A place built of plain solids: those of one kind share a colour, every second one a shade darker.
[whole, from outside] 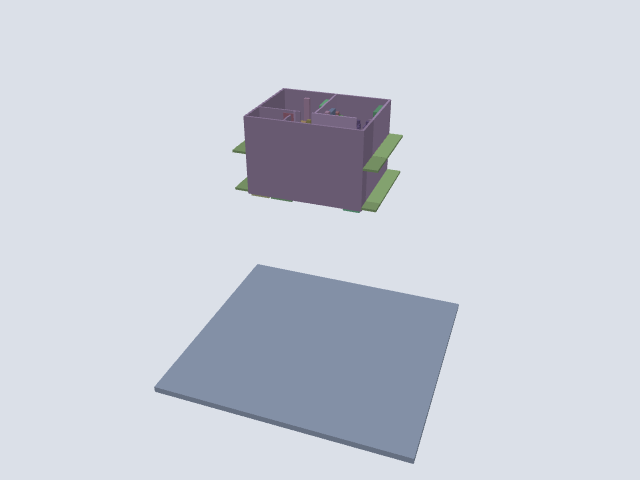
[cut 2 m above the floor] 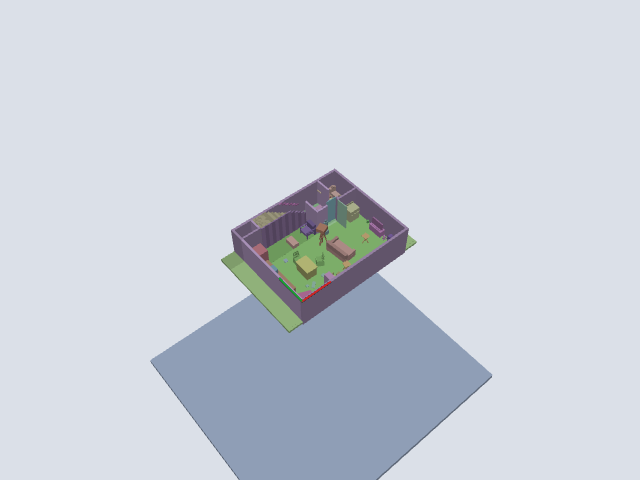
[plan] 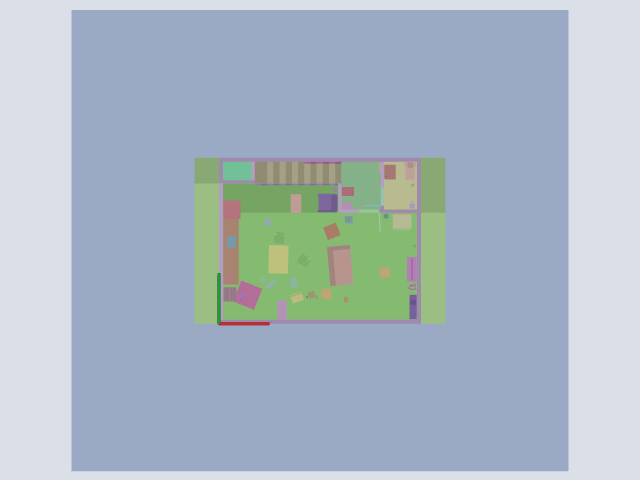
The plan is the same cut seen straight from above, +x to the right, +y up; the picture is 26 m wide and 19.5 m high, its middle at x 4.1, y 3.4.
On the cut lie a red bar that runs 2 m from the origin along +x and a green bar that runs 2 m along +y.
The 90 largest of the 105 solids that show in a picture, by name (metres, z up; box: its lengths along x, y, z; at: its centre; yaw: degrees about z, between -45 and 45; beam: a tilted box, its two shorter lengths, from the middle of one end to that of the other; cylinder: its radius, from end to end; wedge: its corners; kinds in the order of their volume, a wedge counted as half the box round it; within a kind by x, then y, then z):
{
 "under_1": {"box": [20.2, 18.74, 0.5], "at": [4.1, 3.37, -15.19]},
 "wall_1": {"box": [0.16, 4.35, 2.5], "at": [0.08, 2.33, 4.04]},
 "wall_2": {"box": [0.16, 5.54, 2.79], "at": [0.08, 2.93, 1.1]},
 "wall_3": {"box": [0.16, 1.94, 2.5], "at": [0.08, 5.61, 4.04]},
 "wall_4": {"box": [0.16, 0.75, 2.79], "at": [0.08, 6.21, 1.1]},
 "wall_5": {"box": [1.45, 0.13, 2.79], "at": [0.73, 5.76, 1.1]},
 "wall_6": {"box": [0.13, 0.75, 2.79], "at": [1.39, 6.21, 1.1]},
 "wall_7": {"box": [3.11, 0.13, 2.5], "at": [2.69, 4.58, 4.04]},
 "wall_8": {"box": [0.13, 4.35, 2.5], "at": [4.03, 2.33, 4.04]},
 "wall_9": {"box": [8.2, 0.16, 5.59], "at": [4.1, 0.08, 2.5]},
 "wall_10": {"box": [8.2, 0.16, 5.59], "at": [4.1, 6.66, 2.5]},
 "wall_11": {"box": [0.13, 1.06, 2.79], "at": [4.91, 5.17, 1.1]},
 "wall_12": {"box": [0.85, 0.13, 2.79], "at": [5.26, 4.58, 1.1]},
 "wall_13": {"box": [3.14, 0.13, 2.5], "at": [6.63, 4.58, 4.04]},
 "wall_14": {"box": [0.13, 1.05, 2.79], "at": [6.63, 6.05, 1.1]},
 "wall_15": {"box": [1.69, 0.13, 2.79], "at": [7.36, 4.58, 1.1]},
 "wall_16": {"box": [0.16, 4.35, 5.59], "at": [8.12, 2.33, 2.5]},
 "wall_17": {"box": [0.16, 1.94, 5.59], "at": [8.12, 5.61, 2.5]},
 "stair_1": {"box": [0.5, 0.88, 2.72], "at": [1.7, 6.14, 1.06]},
 "stair_2": {"box": [0.75, 0.88, 2.54], "at": [1.83, 6.14, 0.97]},
 "stair_3": {"box": [1.01, 0.88, 2.35], "at": [1.95, 6.14, 0.87]},
 "stair_4": {"box": [1.26, 0.88, 2.16], "at": [2.08, 6.14, 0.78]},
 "stair_5": {"box": [1.51, 0.88, 1.98], "at": [2.21, 6.14, 0.69]},
 "stair_6": {"box": [1.76, 0.88, 1.79], "at": [2.33, 6.14, 0.6]},
 "stair_7": {"box": [2.01, 0.88, 1.6], "at": [2.46, 6.14, 0.5]},
 "stair_8": {"box": [2.26, 0.88, 1.42], "at": [2.58, 6.14, 0.41]},
 "stair_9": {"box": [2.51, 0.88, 1.23], "at": [2.71, 6.14, 0.32]},
 "stair_10": {"box": [2.76, 0.88, 1.05], "at": [2.83, 6.14, 0.22]},
 "stair_11": {"box": [3.02, 0.88, 0.86], "at": [2.96, 6.14, 0.13]},
 "stair_12": {"box": [3.27, 0.88, 0.67], "at": [3.09, 6.14, 0.04]},
 "stair_13": {"box": [3.52, 0.88, 0.49], "at": [3.21, 6.14, -0.06]},
 "floor_living_1": {"box": [4.68, 1.19, 0.5], "at": [2.5, 5.11, -0.25]},
 "floor_living_2": {"box": [7.88, 4.35, 0.5], "at": [4.1, 2.33, -0.25]},
 "upper_floor_next_1": {"box": [1.0, 0.16, 0.16], "at": [-0.5, 0.08, -0.08]},
 "upper_floor_next_2": {"box": [1.0, 4.35, 0.16], "at": [-0.5, 2.33, 2.71]},
 "upper_floor_next_3": {"box": [1.0, 5.54, 0.16], "at": [-0.5, 2.93, -0.08]},
 "upper_floor_next_4": {"box": [1.0, 1.94, 0.16], "at": [-0.5, 5.61, 2.71]},
 "upper_floor_next_5": {"box": [1.0, 0.75, 0.16], "at": [-0.5, 6.21, -0.08]},
 "upper_floor_next_6": {"box": [1.0, 0.16, 0.16], "at": [-0.5, 6.66, -0.08]},
 "upper_floor_next_7": {"box": [1.0, 0.16, 0.16], "at": [8.7, 0.08, -0.08]},
 "upper_floor_next_8": {"box": [1.0, 4.35, 0.16], "at": [8.7, 2.33, -0.08]},
 "upper_floor_next_9": {"box": [1.0, 1.94, 0.16], "at": [8.7, 5.61, -0.08]},
 "upper_floor_next_10": {"box": [1.0, 1.94, 0.16], "at": [8.7, 5.61, 2.71]},
 "upper_floor_next_11": {"box": [1.0, 0.16, 0.16], "at": [8.7, 6.66, -0.08]},
 "upper_floor_next_12": {"box": [1.0, 0.16, 0.16], "at": [8.7, 6.66, 2.71]},
 "fixture_wardrobe_bedroom_1": {"box": [0.57, 1.59, 2.2], "at": [0.44, 1.25, 3.84]},
 "floor_hall_1": {"box": [1.6, 1.94, 0.5], "at": [5.77, 5.61, -0.25]},
 "floor_wc_1": {"box": [1.34, 1.94, 0.5], "at": [7.37, 5.61, -0.25]},
 "fridge_1": {"box": [0.7, 0.75, 1.72], "at": [0.52, 4.63, 0.86]},
 "stair_pan_1": {"box": [0.25, 0.08, 3.81], "at": [1.58, 5.66, 1.6]},
 "stair_pan_2": {"box": [0.25, 0.08, 3.62], "at": [1.83, 5.66, 1.51]},
 "stair_pan_3": {"box": [0.25, 0.08, 3.44], "at": [2.08, 5.66, 1.42]},
 "stair_pan_4": {"box": [0.25, 0.08, 3.25], "at": [2.33, 5.66, 1.32]},
 "stair_pan_5": {"box": [0.25, 0.08, 3.06], "at": [2.58, 5.66, 1.23]},
 "stair_pan_6": {"box": [0.25, 0.08, 2.88], "at": [2.83, 5.66, 1.14]},
 "stair_pan_7": {"box": [0.25, 0.08, 2.69], "at": [3.09, 5.66, 1.05]},
 "stair_pan_8": {"box": [0.25, 0.08, 2.5], "at": [3.34, 5.66, 0.95]},
 "stair_pan_9": {"box": [0.25, 0.08, 2.32], "at": [3.59, 5.66, 0.86]},
 "stair_pan_10": {"box": [0.25, 0.08, 2.13], "at": [3.84, 5.66, 0.77]},
 "stair_pan_11": {"box": [0.25, 0.08, 1.95], "at": [4.09, 5.66, 0.67]},
 "stair_pan_12": {"box": [0.25, 0.08, 1.76], "at": [4.34, 5.66, 0.58]},
 "stair_pan_13": {"box": [0.25, 0.08, 1.57], "at": [4.59, 5.66, 0.49]},
 "sofa_1": {"box": [0.23, 1.6, 0.39], "at": [4.56, 2.33, 0.65], "yaw": 5.1},
 "sofa_2": {"box": [0.92, 0.17, 0.18], "at": [4.87, 3.08, 0.54], "yaw": 5.1},
 "sofa_3": {"box": [0.93, 1.6, 0.34], "at": [4.92, 2.36, 0.28], "yaw": 5.1},
 "sofa_4": {"box": [0.92, 0.17, 0.18], "at": [4.99, 1.65, 0.54], "yaw": 5.1},
 "kitchen_table_1": {"box": [0.71, 1.06, 0.72], "at": [2.41, 2.61, 0.36], "yaw": -1.4},
 "billy_1": {"box": [0.42, 0.28, 2.02], "at": [5.19, 4.79, 1.01]},
 "billy_2": {"box": [0.42, 0.28, 2.02], "at": [6.21, 0.31, 3.8]},
 "range_flat_1": {"box": [0.76, 0.65, 0.94], "at": [7.44, 4.18, 0.47]},
 "floor_cup_1": {"box": [1.16, 0.75, 0.5], "at": [0.74, 6.21, -0.25]},
 "flat_shelf_1": {"box": [0.39, 0.76, 1.46], "at": [2.56, 0.56, 0.73]},
 "tall_cupboard_1": {"box": [0.3, 0.92, 0.99], "at": [3.79, 1.86, 4.18]},
 "tv_board_1": {"box": [0.4, 1.0, 0.48], "at": [7.83, 2.21, 0.24]},
 "tv_board_2": {"box": [0.09, 0.9, 0.52], "at": [7.84, 2.21, 0.78]},
 "toy_shelf_1": {"box": [0.3, 1.0, 0.6], "at": [7.88, 0.68, 0.3]},
 "armchair_frame_1": {"box": [0.74, 0.63, 0.18], "at": [4.4, 4.9, 0.32]},
 "armchair_frame_2": {"box": [0.26, 0.62, 0.41], "at": [4.68, 4.91, 0.61]},
 "trunk_1": {"box": [0.43, 0.76, 0.31], "at": [3.12, 4.88, 0.15], "yaw": -0.4},
 "leaf_living_door_1": {"box": [0.05, 0.82, 2.31], "at": [6.52, 4.1, 1.15], "yaw": 2.0},
 "leaf_bath_door_1": {"box": [0.74, 0.05, 2.31], "at": [5.87, 4.69, 3.95], "yaw": -1.0},
 "leaf_wc_door_1": {"box": [0.74, 0.05, 2.31], "at": [6.2, 4.8, 1.15], "yaw": -1.0},
 "floor_lamp_1": {"box": [0.55, 0.55, 0.27], "at": [4.58, 3.75, 1.37], "yaw": 21.5},
 "play_mat_1": {"box": [0.92, 0.92, 0.08], "at": [1.16, 1.16, -0.03], "yaw": -21.7},
 "counter_run_1": {"box": [0.64, 2.66, 0.038], "at": [0.49, 2.92, 0.9]},
 "dish_rack_1": {"box": [0.35, 0.47, 0.34], "at": [0.5, 3.31, 1.08]},
 "floor_gap_living_door_1": {"box": [0.82, 0.13, 0.5], "at": [6.1, 4.58, -0.25]},
 "recycling_tote_1": {"box": [0.5, 0.37, 0.29], "at": [5.23, 5.37, 0.14]},
 "recycling_crate_1": {"box": [0.48, 0.36, 0.28], "at": [3.17, 1.06, 0.14], "yaw": 20.0},
 "basin_slab_1": {"box": [0.47, 0.6, 0.13], "at": [6.95, 6.16, 0.74]}
}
